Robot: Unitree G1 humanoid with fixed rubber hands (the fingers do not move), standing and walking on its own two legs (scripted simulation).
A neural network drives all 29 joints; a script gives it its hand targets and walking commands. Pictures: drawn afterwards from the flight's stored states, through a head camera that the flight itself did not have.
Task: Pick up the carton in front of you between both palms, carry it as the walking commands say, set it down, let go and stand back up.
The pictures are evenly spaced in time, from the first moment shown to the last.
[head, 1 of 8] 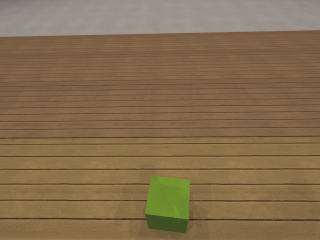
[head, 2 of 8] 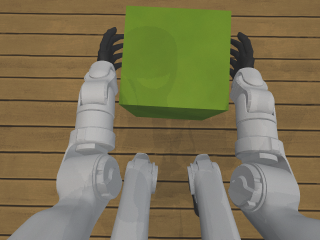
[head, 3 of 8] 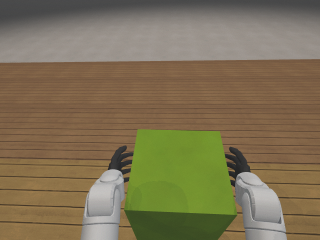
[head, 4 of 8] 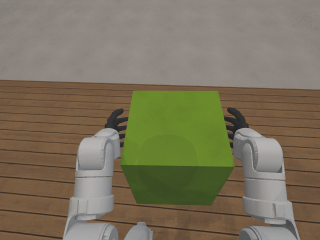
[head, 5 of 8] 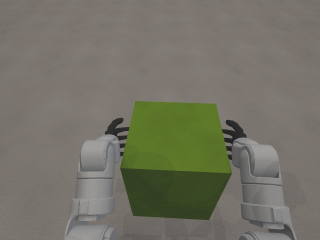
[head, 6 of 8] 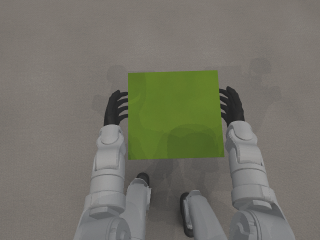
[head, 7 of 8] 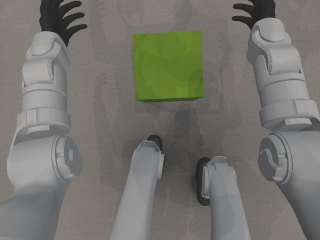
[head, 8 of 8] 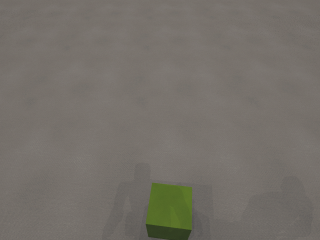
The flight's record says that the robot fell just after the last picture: no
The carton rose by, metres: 0.67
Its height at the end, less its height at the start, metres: -0.43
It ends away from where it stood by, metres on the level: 4.83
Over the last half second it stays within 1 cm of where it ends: yes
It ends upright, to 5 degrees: yes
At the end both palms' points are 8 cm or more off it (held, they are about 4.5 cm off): yes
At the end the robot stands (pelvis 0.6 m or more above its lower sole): yes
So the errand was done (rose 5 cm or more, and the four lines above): yes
